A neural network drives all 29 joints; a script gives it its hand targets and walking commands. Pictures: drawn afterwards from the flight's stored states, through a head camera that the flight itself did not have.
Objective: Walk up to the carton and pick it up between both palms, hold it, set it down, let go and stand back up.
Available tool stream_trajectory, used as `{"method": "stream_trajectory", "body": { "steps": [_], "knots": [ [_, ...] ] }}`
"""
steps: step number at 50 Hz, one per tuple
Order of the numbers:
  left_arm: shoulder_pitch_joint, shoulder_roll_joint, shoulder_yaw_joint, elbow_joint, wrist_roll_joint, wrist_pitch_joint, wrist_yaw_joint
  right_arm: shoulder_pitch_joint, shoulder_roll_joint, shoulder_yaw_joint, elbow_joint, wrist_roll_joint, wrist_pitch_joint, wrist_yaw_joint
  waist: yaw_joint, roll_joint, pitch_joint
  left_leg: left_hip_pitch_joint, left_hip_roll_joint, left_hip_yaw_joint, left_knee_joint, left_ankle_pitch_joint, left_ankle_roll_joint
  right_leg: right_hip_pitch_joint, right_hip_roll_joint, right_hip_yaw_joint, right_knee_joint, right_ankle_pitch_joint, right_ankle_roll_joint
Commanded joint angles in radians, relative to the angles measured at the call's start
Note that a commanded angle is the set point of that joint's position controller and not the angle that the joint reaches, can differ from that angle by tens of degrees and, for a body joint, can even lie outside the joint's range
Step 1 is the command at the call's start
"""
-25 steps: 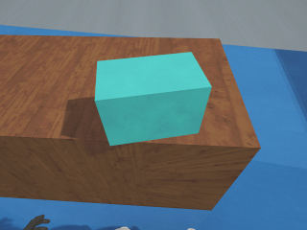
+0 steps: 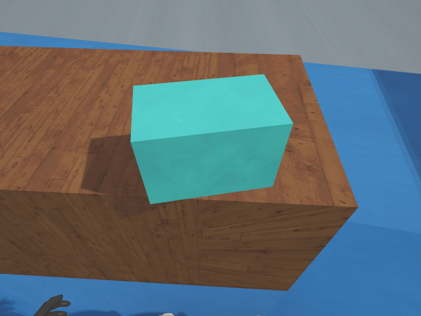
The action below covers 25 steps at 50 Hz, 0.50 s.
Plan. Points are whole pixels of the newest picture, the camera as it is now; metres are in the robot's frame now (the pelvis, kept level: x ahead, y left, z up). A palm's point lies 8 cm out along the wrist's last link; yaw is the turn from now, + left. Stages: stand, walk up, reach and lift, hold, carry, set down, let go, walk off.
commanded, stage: walk up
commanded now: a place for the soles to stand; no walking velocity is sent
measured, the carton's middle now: (207, 139) +0.48 +0.04 +0.07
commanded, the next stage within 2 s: reach and lift in 1.98 s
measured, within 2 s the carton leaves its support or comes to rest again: neither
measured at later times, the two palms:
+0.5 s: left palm (37, 302) +0.17 +0.34 -0.06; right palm out of the picture +0.11 -0.33 -0.08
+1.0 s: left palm (26, 301) +0.18 +0.37 -0.07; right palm out of the picture +0.15 -0.31 -0.07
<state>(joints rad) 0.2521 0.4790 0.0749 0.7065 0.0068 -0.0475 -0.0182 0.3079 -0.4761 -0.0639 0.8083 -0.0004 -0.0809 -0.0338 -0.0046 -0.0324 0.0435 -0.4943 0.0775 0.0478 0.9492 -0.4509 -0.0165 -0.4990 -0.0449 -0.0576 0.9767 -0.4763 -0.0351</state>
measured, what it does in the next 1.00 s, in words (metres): steps on the spot: right foot, then left foot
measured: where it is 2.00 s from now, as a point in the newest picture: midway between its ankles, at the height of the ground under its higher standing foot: outside the picture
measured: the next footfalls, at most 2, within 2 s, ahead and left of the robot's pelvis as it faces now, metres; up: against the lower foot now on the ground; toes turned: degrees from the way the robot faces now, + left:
right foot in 0.48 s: +0.16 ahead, -0.11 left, +0.00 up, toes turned +0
left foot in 0.78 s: +0.16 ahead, +0.16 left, +0.00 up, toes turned +4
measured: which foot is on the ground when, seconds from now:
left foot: down 0.00-0.52, up 0.54-0.76, down 0.78-1.00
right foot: down 0.00-0.30, up 0.32-0.46, down 0.48-1.00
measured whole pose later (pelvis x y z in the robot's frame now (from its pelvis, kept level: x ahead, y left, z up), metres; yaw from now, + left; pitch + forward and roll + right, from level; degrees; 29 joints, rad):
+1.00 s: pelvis +0.08 +0.03 +0.00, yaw +2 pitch -2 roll +0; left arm 0.25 0.48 0.06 0.75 0.01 -0.06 0.01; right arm 0.31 -0.46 -0.06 0.81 0.00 -0.04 0.01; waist -0.01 -0.02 0.03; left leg -0.47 0.04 0.04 0.93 -0.42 0.01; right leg -0.46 -0.06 -0.03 0.92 -0.42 -0.02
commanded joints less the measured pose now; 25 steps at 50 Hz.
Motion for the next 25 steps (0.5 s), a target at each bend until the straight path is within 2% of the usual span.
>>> {"method": "stream_trajectory", "body": {
  "steps": [1,2,3,4,5,6,7,8,9,11,12,13,14,15,16,17,18,19,20,21,22,23,24,25],
  "knots": [
    [0.060,0.211,0.052,0.022,0.015,-0.033,0.024,-0.123,-0.203,-0.024,-0.050,-0.014,-0.003,0.003,0.054,-0.019,-0.092,-0.108,0.059,-0.120,-0.070,0.191,0.105,0.184,-0.112,0.308,-0.368,0.112,-0.062],
    [0.071,0.262,0.070,0.033,0.017,-0.038,0.025,-0.123,-0.165,-0.018,-0.054,-0.011,0.005,0.004,0.051,-0.120,-0.078,-0.199,-0.028,0.004,0.052,0.074,0.049,0.253,-0.210,0.492,-0.466,0.096,-0.118],
    [0.069,0.287,0.073,0.025,0.014,-0.035,0.025,-0.104,-0.183,-0.022,-0.050,-0.013,0.011,0.001,0.051,-0.119,-0.085,-0.193,-0.020,-0.010,0.041,-0.093,0.050,0.246,-0.279,0.572,-0.482,0.118,-0.188],
    [0.031,0.291,0.072,0.015,0.016,-0.031,0.025,-0.083,-0.198,-0.027,-0.044,-0.012,0.010,0.002,0.039,-0.092,-0.091,-0.151,-0.008,-0.029,0.031,-0.152,0.056,0.217,-0.297,0.573,-0.469,0.120,-0.217],
    [-0.017,0.274,0.060,0.005,0.016,-0.025,0.026,-0.054,-0.205,-0.029,-0.031,-0.013,0.001,0.004,0.016,-0.069,-0.076,-0.070,-0.014,-0.019,-0.042,-0.101,0.067,0.146,-0.270,0.509,-0.438,0.147,-0.207],
    [0.081,0.326,0.080,0.023,0.013,-0.036,0.018,-0.025,-0.247,-0.057,-0.061,-0.033,-0.004,0.042,0.007,-0.092,-0.084,-0.114,-0.034,-0.022,-0.046,-0.177,0.091,0.190,-0.263,0.524,-0.453,-0.253,-0.214],
    [0.099,0.336,0.090,0.025,0.015,-0.041,0.015,-0.024,-0.264,-0.068,-0.058,-0.038,-0.005,0.056,0.020,-0.070,-0.072,-0.141,-0.026,-0.036,-0.023,-0.187,0.095,0.185,-0.276,0.563,-0.485,-0.481,-0.215],
    [0.092,0.340,0.093,0.014,0.019,-0.043,0.014,-0.016,-0.260,-0.070,-0.062,-0.038,-0.003,0.066,0.020,-0.089,-0.051,-0.141,-0.028,-0.026,-0.026,-0.189,0.098,0.158,-0.282,0.558,-0.506,-0.559,-0.214],
    [0.087,0.334,0.093,0.021,0.017,-0.042,0.012,-0.019,-0.253,-0.072,-0.064,-0.039,-0.004,0.073,0.022,-0.092,-0.027,-0.132,-0.033,-0.026,-0.051,-0.183,0.094,0.120,-0.279,0.567,-0.514,-0.569,-0.216],
    [0.070,0.316,0.088,0.019,0.018,-0.042,0.012,0.007,-0.236,-0.073,-0.056,-0.034,-0.011,0.079,0.005,-0.054,-0.029,-0.051,-0.050,-0.019,-0.135,-0.153,0.095,0.083,-0.256,0.509,-0.464,-0.474,-0.196],
    [0.042,0.292,0.077,0.012,0.017,-0.040,0.009,0.051,-0.236,-0.077,-0.043,-0.034,-0.018,0.077,-0.021,-0.023,-0.039,0.043,-0.055,-0.026,-0.207,-0.156,0.093,0.024,-0.211,0.401,-0.373,-0.429,-0.170],
    [0.002,0.243,0.062,0.000,0.016,-0.035,0.008,0.134,-0.264,-0.088,-0.023,-0.041,-0.026,0.070,-0.075,0.119,-0.060,0.210,0.005,-0.185,-0.322,-0.262,0.130,-0.150,-0.136,0.266,-0.169,-0.365,-0.120],
    [-0.069,0.159,0.042,-0.035,0.010,-0.035,0.008,0.221,-0.326,-0.108,-0.013,-0.046,-0.033,0.063,-0.133,0.322,-0.060,0.403,0.182,-0.597,-0.553,-0.452,0.220,-0.402,0.024,0.027,0.151,-0.200,-0.023],
    [-0.107,0.157,0.033,-0.053,0.017,-0.039,0.018,0.231,-0.386,-0.126,-0.022,-0.041,-0.030,0.052,-0.143,0.294,-0.011,0.497,0.338,-0.831,-0.624,-0.284,0.321,-0.541,0.027,0.042,0.211,-0.122,-0.007],
    [-0.129,0.191,0.032,-0.054,0.023,-0.049,0.024,0.216,-0.393,-0.131,-0.019,-0.023,-0.027,0.045,-0.134,0.173,-0.018,0.536,0.353,-0.807,-0.563,-0.020,0.354,-0.524,-0.019,0.094,0.188,-0.107,0.002],
    [-0.087,0.189,0.033,-0.039,0.017,-0.055,0.022,0.195,-0.365,-0.126,-0.025,-0.021,-0.029,0.041,-0.109,0.111,-0.048,0.584,0.319,-0.687,-0.461,0.264,0.338,-0.493,-0.033,0.081,0.172,-0.099,0.004],
    [-0.078,0.178,0.030,-0.043,0.013,-0.058,0.019,0.176,-0.334,-0.112,-0.027,-0.021,-0.027,0.039,-0.100,0.103,-0.091,0.603,0.284,-0.585,-0.397,0.480,0.320,-0.450,-0.040,0.072,0.145,-0.117,0.010],
    [-0.064,0.160,0.030,-0.046,0.007,-0.061,0.016,0.164,-0.310,-0.103,-0.026,-0.024,-0.020,0.040,-0.098,0.162,-0.116,0.589,0.255,-0.506,-0.352,0.588,0.312,-0.399,-0.032,0.044,0.074,-0.191,0.015],
    [-0.058,0.158,0.030,-0.053,0.000,-0.067,0.015,0.157,-0.297,-0.097,-0.027,-0.030,-0.015,0.042,-0.100,0.189,-0.107,0.541,0.236,-0.462,-0.336,0.645,0.303,-0.364,-0.027,0.022,0.012,-0.191,0.015],
    [-0.046,0.153,0.027,-0.051,-0.005,-0.072,0.020,0.130,-0.285,-0.087,-0.033,-0.026,-0.009,0.043,-0.087,0.223,-0.099,0.479,0.234,-0.424,-0.318,0.685,0.290,-0.303,-0.026,0.006,-0.038,-0.136,0.011],
    [-0.005,0.148,0.030,-0.031,-0.006,-0.079,0.024,0.057,-0.282,-0.083,-0.044,-0.021,0.000,0.044,-0.048,0.215,-0.104,0.370,0.204,-0.338,-0.289,0.629,0.259,-0.165,-0.015,-0.021,-0.164,-0.002,0.007],
    [0.073,0.152,0.037,0.003,-0.004,-0.088,0.028,-0.037,-0.262,-0.072,-0.064,-0.013,0.009,0.046,0.012,0.180,-0.095,0.174,0.161,-0.239,-0.222,0.537,0.206,0.065,0.013,-0.032,-0.294,0.183,-0.009],
    [0.167,0.188,0.060,0.047,0.002,-0.090,0.038,-0.105,-0.201,-0.047,-0.080,-0.007,0.013,0.047,0.081,0.087,-0.122,-0.048,0.089,-0.115,-0.061,0.483,0.133,0.341,0.036,0.008,-0.364,0.252,-0.038],
    [0.285,0.289,0.099,0.076,0.021,-0.091,0.048,-0.094,-0.098,-0.017,-0.109,-0.002,0.012,0.047,0.137,-0.171,-0.150,-0.296,-0.019,-0.002,0.246,0.295,0.062,0.529,-0.139,0.374,-0.475,0.150,-0.095]
  ]
}}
